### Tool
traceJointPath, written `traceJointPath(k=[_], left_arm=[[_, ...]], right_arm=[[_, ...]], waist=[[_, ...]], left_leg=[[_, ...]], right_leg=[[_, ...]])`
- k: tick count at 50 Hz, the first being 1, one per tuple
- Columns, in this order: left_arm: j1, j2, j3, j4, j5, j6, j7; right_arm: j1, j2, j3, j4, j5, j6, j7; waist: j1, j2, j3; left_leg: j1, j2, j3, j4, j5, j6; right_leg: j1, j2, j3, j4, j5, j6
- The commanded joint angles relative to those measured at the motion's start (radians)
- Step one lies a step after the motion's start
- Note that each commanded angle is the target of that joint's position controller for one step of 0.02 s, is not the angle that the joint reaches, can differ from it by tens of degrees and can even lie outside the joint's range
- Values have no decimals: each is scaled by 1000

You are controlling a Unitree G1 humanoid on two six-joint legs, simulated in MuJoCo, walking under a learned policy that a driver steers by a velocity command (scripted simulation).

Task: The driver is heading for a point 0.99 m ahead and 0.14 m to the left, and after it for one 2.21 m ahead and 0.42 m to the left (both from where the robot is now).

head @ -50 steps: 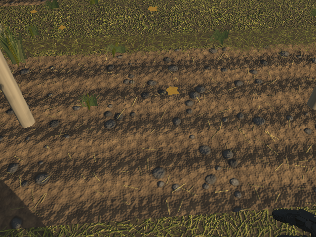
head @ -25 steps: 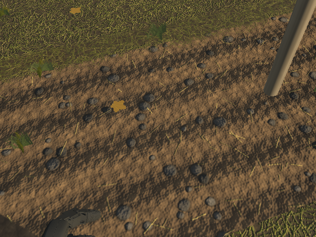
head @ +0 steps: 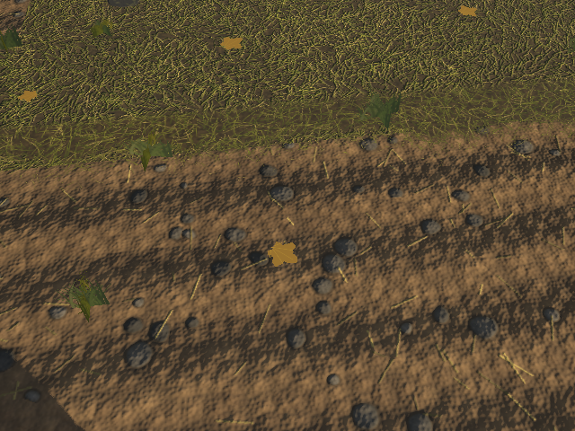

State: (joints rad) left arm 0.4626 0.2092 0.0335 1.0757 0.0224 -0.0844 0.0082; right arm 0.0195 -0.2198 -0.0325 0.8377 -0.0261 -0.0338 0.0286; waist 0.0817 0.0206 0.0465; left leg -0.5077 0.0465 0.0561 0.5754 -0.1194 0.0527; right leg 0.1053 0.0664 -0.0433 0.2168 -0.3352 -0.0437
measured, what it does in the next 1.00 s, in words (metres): walks ahead: left foot, then right foot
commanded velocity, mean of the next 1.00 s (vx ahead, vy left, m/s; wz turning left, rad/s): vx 0.37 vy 0.00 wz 0.00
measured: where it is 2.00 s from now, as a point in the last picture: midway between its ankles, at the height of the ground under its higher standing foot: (319, 351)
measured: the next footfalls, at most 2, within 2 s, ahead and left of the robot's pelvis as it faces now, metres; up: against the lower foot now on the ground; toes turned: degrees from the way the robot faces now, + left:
left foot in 0.04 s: +0.18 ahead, +0.10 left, +0.00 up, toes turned +4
right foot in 0.58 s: +0.46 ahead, -0.09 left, +0.00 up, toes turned -4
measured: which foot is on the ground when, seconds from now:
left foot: up 0.00-0.02, down 0.04-0.60, up 0.62-1.00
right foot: down 0.00-0.06, up 0.08-0.56, down 0.58-1.00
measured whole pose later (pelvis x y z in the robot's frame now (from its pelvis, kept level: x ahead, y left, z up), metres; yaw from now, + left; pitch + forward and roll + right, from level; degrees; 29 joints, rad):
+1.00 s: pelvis +0.41 -0.02 +0.01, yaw +0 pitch -1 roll -1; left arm 0.30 0.16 0.00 1.05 0.02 -0.05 0.02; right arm 0.20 -0.18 -0.02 1.03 -0.02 0.01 -0.03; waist 0.01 0.03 0.04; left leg -0.30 0.04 0.01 0.54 -0.22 0.02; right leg -0.18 0.07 -0.11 0.40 -0.20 -0.09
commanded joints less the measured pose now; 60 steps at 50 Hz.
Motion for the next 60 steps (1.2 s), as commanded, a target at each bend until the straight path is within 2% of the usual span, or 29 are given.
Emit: traceJointPath(k=[1,2,3,4,5,6,7,8,11,17,24,27,28,29,30,31,32,33,35,38,42,48,50,51,52,53,54,56,60], left_arm=[[-17,164,27,-27,-2,-6,9],[-22,143,18,-40,-8,-8,7],[61,42,-7,-75,-48,-9,-4],[65,102,13,-62,-28,-6,-3],[-15,135,29,-79,-10,-1,-2],[-73,113,25,-96,-8,-5,-10],[-92,88,24,-97,-8,0,-14],[-81,73,23,-94,6,14,-18],[-81,50,23,-93,14,38,-31],[-339,47,20,-185,7,44,-40],[-503,55,13,-255,1,35,-38],[-421,78,26,-241,2,21,-29],[-290,84,34,-196,8,11,-20],[-125,116,48,-141,25,-4,-8],[15,213,68,-124,51,-14,5],[7,258,82,-119,12,4,-2],[-91,208,70,-141,-22,11,-9],[-179,131,46,-152,-22,5,-9],[-227,52,19,-141,-19,-2,-2],[-206,68,10,-115,-10,-18,2],[-208,79,-2,-101,-4,-15,5],[-165,72,-13,-65,-1,23,14],[-170,68,-15,-60,-8,36,20],[-146,56,-17,-60,-6,38,22],[-49,19,-18,-43,-16,43,19],[-28,-7,-26,-12,-16,55,22],[-62,21,-19,-8,-14,61,27],[-99,42,-12,-11,-12,65,26],[-108,16,-19,8,-14,62,29]], right_arm=[[170,-104,-33,3,-5,-28,-18],[347,-152,-51,59,-20,-39,-30],[492,-269,-80,77,-41,-43,-38],[471,-260,-82,84,-6,-27,-27],[348,-212,-68,67,12,-22,-23],[262,-147,-51,51,13,-25,-19],[226,-107,-39,53,9,-32,-19],[216,-80,-30,64,13,-38,-21],[285,-88,-31,102,16,-62,-22],[391,-94,-27,148,14,-67,-26],[482,-111,-27,192,5,-61,-42],[449,-130,-32,196,-1,-55,-49],[436,-127,-31,199,1,-50,-49],[437,-110,-24,192,9,-50,-48],[476,-44,-4,153,40,-51,-45],[582,-41,-14,176,60,-45,-50],[516,-97,-30,180,32,-34,-57],[439,-63,-24,163,21,-36,-54],[394,-49,-27,158,-1,-20,-48],[446,-11,-22,182,-6,16,-43],[357,-5,-13,175,1,34,-49],[270,-16,1,184,7,48,-67],[285,-20,9,200,1,37,-72],[307,-57,5,209,-4,26,-77],[277,-100,1,208,4,18,-77],[254,-55,10,218,19,18,-68],[243,-14,19,217,19,16,-62],[258,-14,21,233,20,16,-66],[278,-15,21,254,21,16,-72]], waist=[[-145,-70,-48],[-208,-32,-158],[-212,169,-321],[-201,170,-353],[-148,80,-173],[-125,32,-72],[-97,30,-13],[-66,42,11],[-47,51,0],[-90,37,53],[-127,49,69],[-75,55,27],[-21,37,-32],[34,6,-131],[47,-137,-277],[5,-272,-389],[-30,-105,-291],[-49,-78,-163],[-93,-72,-56],[-137,-93,-80],[-138,-109,-101],[-100,-112,-68],[-119,-56,-33],[-102,-9,-33],[-27,74,-13],[-38,104,2],[-52,71,37],[-66,65,27],[-73,4,12]], left_leg=[[257,-71,40,-111,-40,53],[514,-7,-31,-119,-32,89],[855,299,-455,-158,-135,206],[828,384,-721,-296,-159,257],[673,336,-579,-308,-225,229],[528,295,-467,-348,-184,206],[435,243,-373,-383,-125,169],[368,196,-296,-407,-67,136],[343,172,-217,-430,95,153],[407,137,-133,-471,169,151],[559,179,-108,-420,322,143],[600,188,-84,-277,590,115],[587,156,-55,-117,704,94],[482,105,-21,90,616,65],[217,14,34,425,178,19],[47,-146,-6,707,-451,-2],[19,-80,-116,748,-401,4],[-4,-50,-115,716,-353,0],[42,-2,-108,581,-291,-10],[166,-24,-89,487,-241,-33],[201,-21,-51,245,-152,-44],[300,-14,-36,17,-146,-34],[404,11,-65,-187,0,-23],[457,84,-138,-216,113,-16],[430,144,-206,-199,221,22],[304,141,-205,-223,118,35],[254,105,-184,-240,55,12],[269,65,-154,-257,27,-10],[325,66,-150,-257,58,-4]], right_leg=[[-57,-254,82,249,872,-104],[-189,-206,44,467,757,-83],[-535,-75,-34,847,293,-28],[-667,5,53,1028,-187,-36],[-728,-66,101,1075,-115,-50],[-723,-103,101,1031,-35,-54],[-692,-135,93,970,10,-53],[-645,-152,88,928,36,-45],[-622,-155,58,885,81,-18],[-755,-176,13,624,267,27],[-704,-129,-19,382,279,-9],[-553,-77,-39,315,170,-56],[-404,-41,-56,251,202,-75],[-174,-79,-18,227,296,-102],[117,-358,293,237,473,-176],[200,-537,607,158,789,-317],[79,-479,468,167,852,-297],[-50,-435,336,148,907,-269],[-215,-338,190,81,891,-185],[-305,-314,105,72,1046,-193],[-311,-258,31,76,975,-156],[-345,-279,109,63,508,-151],[-396,-249,125,88,300,-99],[-422,-215,123,113,215,-64],[-423,-138,83,103,119,-38],[-311,-115,62,74,91,-25],[-267,-125,74,80,138,-21],[-247,-148,86,91,191,-28],[-253,-154,87,75,196,-17]])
